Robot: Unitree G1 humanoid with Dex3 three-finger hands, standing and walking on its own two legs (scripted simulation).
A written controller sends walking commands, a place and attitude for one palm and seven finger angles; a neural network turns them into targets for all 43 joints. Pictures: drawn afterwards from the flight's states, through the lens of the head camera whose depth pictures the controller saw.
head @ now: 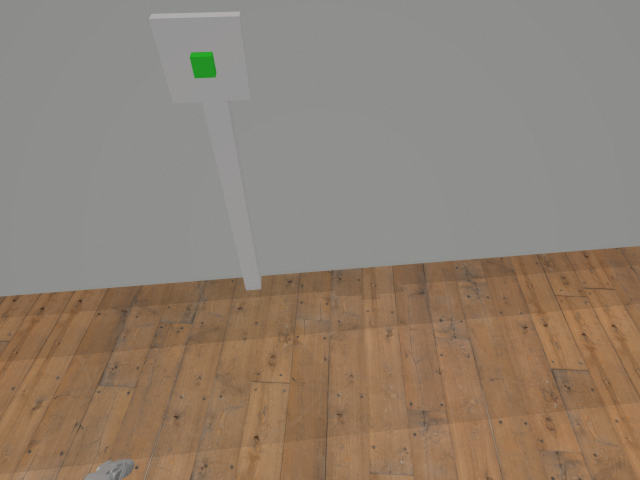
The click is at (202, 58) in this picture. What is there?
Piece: button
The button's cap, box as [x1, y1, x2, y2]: [190, 52, 215, 77]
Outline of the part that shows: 192,52 190,55 190,59 194,76 215,76 212,52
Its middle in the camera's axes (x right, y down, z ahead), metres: -0.26 -0.38 +0.84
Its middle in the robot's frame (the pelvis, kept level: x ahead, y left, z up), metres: +0.88 +0.30 +0.12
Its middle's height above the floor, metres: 0.89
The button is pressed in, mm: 0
